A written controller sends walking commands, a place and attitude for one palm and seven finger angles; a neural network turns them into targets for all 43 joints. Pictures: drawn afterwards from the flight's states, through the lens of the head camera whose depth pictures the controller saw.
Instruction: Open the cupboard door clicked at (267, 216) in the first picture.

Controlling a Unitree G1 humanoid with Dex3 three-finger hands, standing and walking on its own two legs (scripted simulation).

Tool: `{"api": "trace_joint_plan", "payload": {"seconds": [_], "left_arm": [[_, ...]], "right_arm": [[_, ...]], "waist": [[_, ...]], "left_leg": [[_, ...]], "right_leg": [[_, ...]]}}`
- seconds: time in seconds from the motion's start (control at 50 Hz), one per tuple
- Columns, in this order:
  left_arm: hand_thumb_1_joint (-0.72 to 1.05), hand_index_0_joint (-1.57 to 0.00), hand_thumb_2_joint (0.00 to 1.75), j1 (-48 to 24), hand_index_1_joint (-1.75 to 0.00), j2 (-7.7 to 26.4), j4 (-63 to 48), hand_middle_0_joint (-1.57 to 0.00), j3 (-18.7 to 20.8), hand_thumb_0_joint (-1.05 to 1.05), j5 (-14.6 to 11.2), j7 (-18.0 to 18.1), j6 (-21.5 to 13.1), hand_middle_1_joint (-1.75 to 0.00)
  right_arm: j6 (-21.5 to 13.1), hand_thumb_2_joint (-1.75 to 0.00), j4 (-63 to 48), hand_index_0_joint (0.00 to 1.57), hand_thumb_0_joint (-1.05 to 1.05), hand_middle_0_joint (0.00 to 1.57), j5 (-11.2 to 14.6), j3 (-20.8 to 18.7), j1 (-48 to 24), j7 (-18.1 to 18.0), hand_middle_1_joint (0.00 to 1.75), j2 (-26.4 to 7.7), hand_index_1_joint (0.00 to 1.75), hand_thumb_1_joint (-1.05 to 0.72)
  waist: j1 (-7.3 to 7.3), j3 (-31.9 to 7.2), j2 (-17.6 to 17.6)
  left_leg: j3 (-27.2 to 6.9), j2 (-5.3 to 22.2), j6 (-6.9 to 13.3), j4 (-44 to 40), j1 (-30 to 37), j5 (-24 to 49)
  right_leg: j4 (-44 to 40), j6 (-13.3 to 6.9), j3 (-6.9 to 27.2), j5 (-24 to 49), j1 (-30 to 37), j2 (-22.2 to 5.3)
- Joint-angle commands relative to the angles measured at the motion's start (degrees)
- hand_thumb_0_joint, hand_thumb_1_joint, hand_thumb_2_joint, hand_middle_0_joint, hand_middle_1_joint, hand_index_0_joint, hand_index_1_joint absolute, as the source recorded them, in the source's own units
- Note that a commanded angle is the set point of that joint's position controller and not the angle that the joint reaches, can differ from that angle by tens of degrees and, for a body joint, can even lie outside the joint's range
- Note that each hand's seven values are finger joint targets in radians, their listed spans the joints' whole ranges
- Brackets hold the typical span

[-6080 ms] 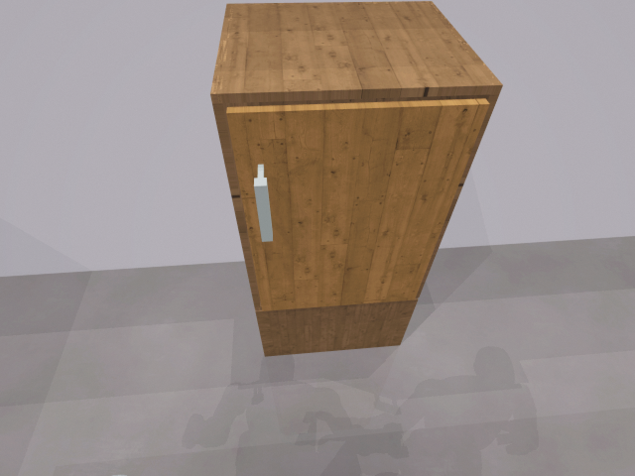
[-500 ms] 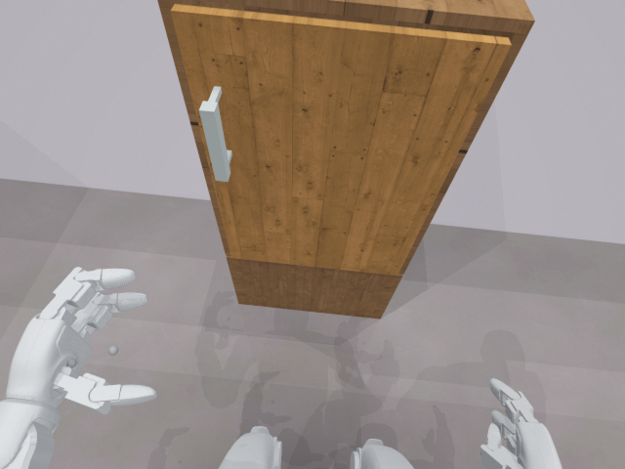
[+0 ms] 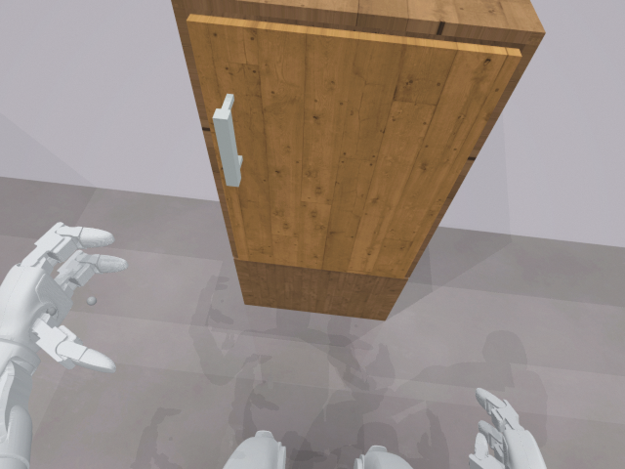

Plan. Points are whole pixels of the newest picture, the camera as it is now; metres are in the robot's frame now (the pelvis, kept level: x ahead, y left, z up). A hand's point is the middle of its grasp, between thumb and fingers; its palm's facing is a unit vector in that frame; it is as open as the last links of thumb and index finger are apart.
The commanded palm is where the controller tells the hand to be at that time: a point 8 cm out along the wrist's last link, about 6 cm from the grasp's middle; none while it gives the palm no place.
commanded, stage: raise the hand with hooked fingers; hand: left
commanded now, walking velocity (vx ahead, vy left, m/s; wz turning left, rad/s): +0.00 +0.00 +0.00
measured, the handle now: (231, 142) +0.57 +0.17 +0.05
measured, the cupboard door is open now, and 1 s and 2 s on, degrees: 0 0 0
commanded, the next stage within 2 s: move the hooked fingers beside the handle in 0.46 s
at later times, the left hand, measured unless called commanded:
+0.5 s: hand (101, 299) +0.29 +0.26 +0.06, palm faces -0.03 -1.00 -0.06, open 14.0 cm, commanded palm +0.26 +0.31 +0.06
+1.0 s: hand (128, 249) +0.35 +0.26 +0.06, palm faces -0.05 -1.00 -0.03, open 14.0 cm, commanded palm +0.34 +0.31 +0.06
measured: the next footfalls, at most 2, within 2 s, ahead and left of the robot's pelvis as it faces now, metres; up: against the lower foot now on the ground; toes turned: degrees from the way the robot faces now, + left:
none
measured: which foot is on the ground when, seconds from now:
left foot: down 0.00-1.00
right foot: down 0.00-1.00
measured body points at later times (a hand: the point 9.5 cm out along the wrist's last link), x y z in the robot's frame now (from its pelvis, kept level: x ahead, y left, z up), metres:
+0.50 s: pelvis +0.00 -0.01 +0.00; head +0.07 +0.01 +0.45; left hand +0.28 +0.32 +0.07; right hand +0.16 -0.26 -0.07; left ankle +0.02 +0.08 -0.67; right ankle +0.01 -0.12 -0.67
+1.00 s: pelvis +0.00 -0.02 +0.00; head +0.09 +0.00 +0.44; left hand +0.35 +0.31 +0.06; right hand +0.12 -0.28 -0.09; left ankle +0.02 +0.08 -0.67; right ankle +0.01 -0.12 -0.67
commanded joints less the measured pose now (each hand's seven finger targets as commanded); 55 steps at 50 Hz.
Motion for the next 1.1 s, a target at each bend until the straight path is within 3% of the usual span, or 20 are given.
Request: {"api": "trace_joint_plan", "payload": {"seconds": [0.0, 0.12, 0.2, 0.54, 0.56, 0.62, 0.66, 0.72, 0.78, 0.82, 0.88, 0.92, 0.96, 0.98, 1.08], "left_arm": [[-0.5, -0.3, 0.3, -7.9, -1.2, 13.5, -10.6, -0.3, 5.3, 0.0, -2.0, -1.2, -3.2, -1.2], [-0.5, -0.3, 0.3, -7.5, -1.2, 14.0, -10.5, -0.3, 6.4, 0.0, -2.0, -0.4, -3.7, -1.2], [-0.5, -0.3, 0.3, -8.8, -1.2, 15.0, -12.7, -0.3, 6.8, 0.0, -1.8, 0.4, -4.7, -1.2], [-0.5, -0.3, 0.3, -8.9, -1.2, 13.4, -9.2, -0.3, 5.4, 0.0, -1.8, -0.4, -4.3, -1.2], [-0.5, -0.3, 0.3, -12.7, -1.2, 13.8, -8.4, -0.3, 5.0, 0.0, -1.5, -0.4, -4.3, -1.2], [-0.5, -0.3, 0.3, -19.1, -1.2, 14.8, -6.4, -0.3, 4.8, 0.0, -1.0, -0.3, -4.7, -1.2], [-0.5, -0.3, 0.3, -21.3, -1.2, 15.1, -5.1, -0.3, 4.3, 0.0, -0.4, -0.6, -5.0, -1.2], [-0.5, -0.3, 0.3, -24.9, -1.2, 17.3, -1.1, -0.3, 5.3, 0.0, 0.2, -1.1, -4.7, -1.2], [-0.5, -0.3, 0.3, -25.6, -1.2, 20.2, 1.4, -0.3, 7.4, 0.0, 0.7, -1.4, -4.7, -1.2], [-0.5, -0.3, 0.3, -25.7, -1.2, 19.6, 1.4, -0.3, 6.8, 0.0, 0.7, -1.8, -4.7, -1.2], [-0.5, -0.3, 0.3, -26.7, -1.2, 19.2, 4.1, -0.3, 6.7, 0.0, 0.8, -1.5, -4.3, -1.2], [-0.5, -0.3, 0.3, -29.1, -1.2, 18.1, 5.8, -0.3, 5.4, 0.0, 1.0, -1.4, -4.0, -1.2], [-0.5, -0.3, 0.3, -31.8, -1.2, 20.0, 8.2, -0.3, 6.3, 0.0, 1.7, -0.8, -4.1, -1.2], [-0.5, -0.3, 0.3, -32.7, -1.2, 18.8, 8.2, -0.3, 5.2, 0.0, 1.9, -0.8, -4.3, -1.2], [-0.5, -0.3, 0.3, -37.2, -1.2, 21.0, 8.5, -0.3, 6.3, 0.0, 3.1, 0.3, -6.3, -1.2]], "right_arm": [[-3.1, -0.9, -8.0, 0.2, 0.0, 0.2, 0.3, -4.6, 0.2, -0.6, 0.3, -9.4, 0.3, -0.9], [-2.6, -0.9, -7.8, 0.2, 0.0, 0.2, 0.2, -5.0, 1.0, 0.0, 0.3, -9.6, 0.3, -0.9], [-2.5, -0.9, -8.0, 0.2, 0.0, 0.2, 0.1, -5.1, 0.8, 0.0, 0.3, -9.5, 0.3, -0.9], [-2.1, -0.9, -7.8, 0.2, 0.0, 0.2, 0.5, -4.5, 0.0, -0.5, 0.3, -9.1, 0.3, -0.9], [-2.0, -0.9, -7.2, 0.2, 0.0, 0.2, 0.6, -4.3, 0.1, -0.8, 0.3, -9.4, 0.3, -0.9], [-1.9, -0.9, -6.1, 0.2, 0.0, 0.2, 0.5, -4.1, 0.5, -1.4, 0.3, -9.5, 0.3, -0.9], [-1.9, -0.9, -5.7, 0.2, 0.0, 0.2, 0.5, -4.0, 0.7, -1.6, 0.3, -9.5, 0.3, -0.9], [-1.4, -0.9, -4.9, 0.2, 0.0, 0.2, 0.4, -3.9, 1.3, -1.8, 0.3, -9.7, 0.3, -0.9], [-0.8, -0.9, -4.8, 0.2, 0.0, 0.2, 0.5, -4.0, 1.4, -1.7, 0.3, -9.7, 0.3, -0.9], [-0.4, -0.9, -5.2, 0.2, 0.0, 0.2, 0.4, -4.0, 1.9, -1.4, 0.3, -9.5, 0.3, -0.9], [0.2, -0.9, -5.0, 0.2, 0.0, 0.2, 0.6, -4.3, 2.6, -1.1, 0.3, -9.7, 0.3, -0.9], [0.7, -0.9, -4.8, 0.2, 0.0, 0.2, 0.5, -4.3, 3.4, -0.9, 0.3, -9.9, 0.3, -0.9], [1.3, -0.9, -4.3, 0.2, 0.0, 0.2, 0.5, -4.5, 3.9, -0.9, 0.3, -10.2, 0.3, -0.9], [1.5, -0.9, -4.3, 0.2, 0.0, 0.2, 0.4, -4.5, 4.1, -0.8, 0.3, -10.1, 0.3, -0.9], [2.7, -0.9, -3.3, 0.2, 0.0, 0.2, 0.2, -4.9, 5.5, -0.6, 0.3, -10.2, 0.3, -0.9]], "waist": [[0.42, -16.2, 5.5], [-0.06, -16.0, 3.9], [0.19, -16.6, 6.4], [-0.74, -14.6, 4.0], [-1.82, -13.3, 2.7], [-2.44, -13.8, 3.6], [-2.23, -15.0, 4.6], [-2.45, -16.2, 3.0], [-1.34, -17.6, 4.9], [-1.01, -19.9, 6.0], [-1.32, -18.3, 5.2], [-2.34, -18.4, 2.8], [-2.61, -17.4, 2.8], [-2.82, -18.1, 2.9], [-2.81, -21.6, 5.2]], "left_leg": [[-4.4, 0.3, -2.8, -10.9, 15.5, 21.0], [-4.1, 0.5, -2.8, -10.9, 14.8, 21.4], [-4.1, 0.4, -2.8, -10.7, 15.2, 21.4], [-3.4, 0.1, -1.9, -10.7, 12.6, 15.6], [-3.4, 0.1, -1.8, -10.5, 11.6, 13.8], [-3.1, 0.0, -1.5, -9.6, 10.8, 12.3], [-3.3, 0.0, -1.5, -9.6, 11.1, 12.4], [-2.7, 0.1, -1.2, -8.5, 9.8, 12.9], [-2.3, 0.0, -1.3, -8.4, 9.5, 15.0], [-2.2, 0.0, -1.4, -8.2, 10.7, 17.9], [-2.4, 0.3, -1.5, -8.4, 10.2, 17.9], [-2.2, 0.4, -1.2, -8.0, 9.6, 17.5], [-2.2, 0.3, -1.2, -7.8, 8.0, 16.2], [-2.1, 0.3, -1.1, -7.7, 8.4, 16.5], [-2.5, 0.6, -1.3, -7.5, 11.2, 19.2]], "right_leg": [[-6.0, -2.2, 1.4, 12.0, 5.5, 1.9], [-5.8, -1.7, 1.2, 12.4, 4.9, 2.1], [-5.6, -2.0, 1.6, 12.3, 5.1, 1.9], [-6.9, -1.4, 2.3, 10.5, 5.6, 1.7], [-7.1, -1.3, 2.4, 9.3, 4.7, 1.7], [-7.1, -1.3, 3.4, 8.3, 4.5, 1.5], [-6.8, -1.4, 3.5, 8.0, 4.3, 1.3], [-6.7, -1.3, 4.4, 9.2, 5.5, 1.3], [-6.3, -1.4, 4.7, 11.4, 7.4, 1.1], [-5.7, -1.5, 4.7, 14.2, 8.2, 1.3], [-5.6, -1.4, 4.1, 14.2, 6.5, 1.3], [-5.5, -1.1, 4.1, 14.4, 5.9, 1.6], [-5.4, -1.1, 4.3, 13.5, 5.4, 1.4], [-5.4, -1.0, 4.3, 13.6, 5.1, 1.3], [-4.7, -1.2, 4.2, 14.8, 4.5, 1.5]]}}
